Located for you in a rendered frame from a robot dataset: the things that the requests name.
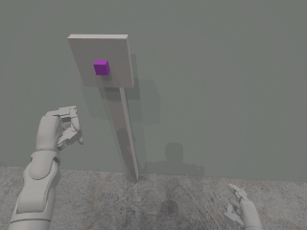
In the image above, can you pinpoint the robot left forearm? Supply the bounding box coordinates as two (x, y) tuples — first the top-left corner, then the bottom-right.
(9, 149), (61, 230)

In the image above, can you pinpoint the panel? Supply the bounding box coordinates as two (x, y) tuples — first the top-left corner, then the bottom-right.
(67, 34), (139, 182)

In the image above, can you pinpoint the robot left hand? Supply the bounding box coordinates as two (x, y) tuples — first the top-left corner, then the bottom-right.
(35, 105), (83, 155)

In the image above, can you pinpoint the robot right hand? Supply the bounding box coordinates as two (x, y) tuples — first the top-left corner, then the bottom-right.
(224, 183), (263, 230)

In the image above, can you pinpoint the button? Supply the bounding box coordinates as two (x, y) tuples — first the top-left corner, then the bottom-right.
(93, 59), (110, 76)

